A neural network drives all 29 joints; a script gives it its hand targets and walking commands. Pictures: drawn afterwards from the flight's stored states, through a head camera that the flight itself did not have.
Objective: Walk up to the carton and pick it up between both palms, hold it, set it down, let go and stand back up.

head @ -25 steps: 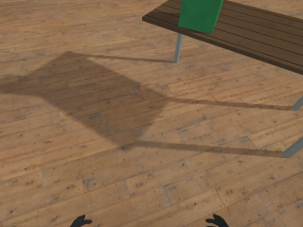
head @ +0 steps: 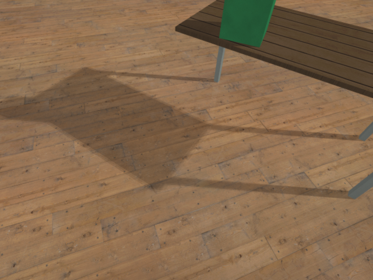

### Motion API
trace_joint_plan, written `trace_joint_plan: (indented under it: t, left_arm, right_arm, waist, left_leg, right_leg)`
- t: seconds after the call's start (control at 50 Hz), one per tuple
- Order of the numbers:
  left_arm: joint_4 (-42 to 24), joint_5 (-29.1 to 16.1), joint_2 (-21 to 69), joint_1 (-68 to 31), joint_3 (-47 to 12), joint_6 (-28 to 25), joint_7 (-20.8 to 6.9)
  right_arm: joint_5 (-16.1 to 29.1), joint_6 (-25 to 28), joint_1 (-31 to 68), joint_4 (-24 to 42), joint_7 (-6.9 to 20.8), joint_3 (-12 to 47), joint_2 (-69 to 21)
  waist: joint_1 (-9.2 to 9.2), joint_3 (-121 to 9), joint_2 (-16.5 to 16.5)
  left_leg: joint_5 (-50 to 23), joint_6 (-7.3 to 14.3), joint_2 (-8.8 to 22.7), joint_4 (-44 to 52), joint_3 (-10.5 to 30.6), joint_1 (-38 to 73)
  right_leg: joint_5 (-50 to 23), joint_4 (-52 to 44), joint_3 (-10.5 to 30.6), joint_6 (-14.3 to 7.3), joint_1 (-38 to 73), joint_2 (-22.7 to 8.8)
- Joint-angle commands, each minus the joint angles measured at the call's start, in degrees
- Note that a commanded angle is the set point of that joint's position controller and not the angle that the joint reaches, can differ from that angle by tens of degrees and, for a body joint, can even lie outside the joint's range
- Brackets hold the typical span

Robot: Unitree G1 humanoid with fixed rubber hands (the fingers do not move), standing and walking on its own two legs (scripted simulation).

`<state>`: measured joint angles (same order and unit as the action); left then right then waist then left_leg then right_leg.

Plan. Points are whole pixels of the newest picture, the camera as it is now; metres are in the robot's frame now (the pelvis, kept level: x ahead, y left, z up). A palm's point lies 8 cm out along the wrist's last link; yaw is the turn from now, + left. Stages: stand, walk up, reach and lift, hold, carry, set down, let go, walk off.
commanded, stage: stand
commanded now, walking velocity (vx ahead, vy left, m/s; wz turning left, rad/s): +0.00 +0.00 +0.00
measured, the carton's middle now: (249, 8) +1.26 -0.32 +0.04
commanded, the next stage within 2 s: walk up in 1.12 s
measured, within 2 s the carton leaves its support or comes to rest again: neither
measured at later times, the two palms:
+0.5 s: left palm out of the picture +0.00 +0.21 -0.14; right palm out of the picture +0.00 -0.21 -0.14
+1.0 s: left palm out of the picture -0.03 +0.19 -0.14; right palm out of the picture -0.03 -0.20 -0.14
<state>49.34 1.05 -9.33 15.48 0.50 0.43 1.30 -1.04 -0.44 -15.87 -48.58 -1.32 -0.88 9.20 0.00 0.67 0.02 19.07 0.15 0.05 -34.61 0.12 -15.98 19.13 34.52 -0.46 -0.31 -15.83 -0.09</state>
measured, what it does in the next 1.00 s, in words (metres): stands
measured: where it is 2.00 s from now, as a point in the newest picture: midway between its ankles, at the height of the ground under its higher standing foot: outside the picture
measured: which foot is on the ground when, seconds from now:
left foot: down 0.00-1.00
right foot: down 0.00-1.00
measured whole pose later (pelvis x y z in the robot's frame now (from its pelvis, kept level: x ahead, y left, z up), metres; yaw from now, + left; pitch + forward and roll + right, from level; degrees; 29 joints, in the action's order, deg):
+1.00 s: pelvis -0.01 +0.00 +0.01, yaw +0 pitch -2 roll +0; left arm 67.2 0.8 -4.9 16.6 0.7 -0.1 2.6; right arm -0.8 0.0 -16.7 -67.0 -2.6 -0.8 4.9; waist 0.1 3.2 0.0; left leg 14.4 -0.1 0.2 -26.0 0.2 -9.2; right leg 14.5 26.0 -0.5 -0.3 -9.1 0.0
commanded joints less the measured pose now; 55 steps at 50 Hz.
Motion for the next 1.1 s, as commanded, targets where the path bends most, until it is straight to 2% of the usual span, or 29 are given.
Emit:
trace_joint_plan:
  t: [0.0,0.24,0.54,1.06,1.08]
  left_arm:
    - [-1.6,-0.1,-6.1,1.6,1.8,-1.3,0.5]
    - [6.4,-0.3,-4.4,3.1,2.0,-1.3,0.9]
    - [13.7,-0.3,-2.0,4.5,1.4,-1.1,1.3]
    - [17.5,-0.2,0.3,6.1,0.7,-0.9,1.6]
    - [18.4,-0.4,-0.2,5.5,0.9,-0.7,1.7]
  right_arm:
    - [0.1,1.3,-1.7,1.6,-0.5,-1.8,6.0]
    - [0.2,1.3,-3.3,-6.5,-1.0,-1.9,4.3]
    - [0.3,1.1,-4.5,-14.0,-1.3,-1.3,1.9]
    - [0.2,0.8,-5.7,-18.2,-1.6,-0.4,-0.3]
    - [0.3,0.9,-4.7,-17.2,-1.6,-0.6,0.5]
  waist:
    - [0.01,-0.9,0.1]
    - [0.03,1.4,0.1]
    - [0.05,4.1,0.0]
    - [0.05,5.5,0.0]
    - [0.49,7.0,1.2]
  left_leg:
    - [-12.6,2.6,3.3,6.9,3.9,1.4]
    - [-14.3,2.3,3.8,9.9,3.9,3.9]
    - [-13.1,1.8,3.9,12.5,3.7,5.2]
    - [-10.0,1.4,3.9,14.0,3.7,4.4]
    - [-7.9,1.7,3.8,15.2,3.7,3.0]
  right_leg:
    - [-12.5,-7.1,4.3,-2.6,1.0,-3.3]
    - [-14.3,-10.0,4.3,-2.3,3.5,-3.8]
    - [-13.1,-12.6,4.1,-1.9,4.8,-4.0]
    - [-9.6,-14.3,4.2,-1.6,3.9,-3.9]
    - [-9.7,-14.5,4.4,-1.0,4.0,-4.0]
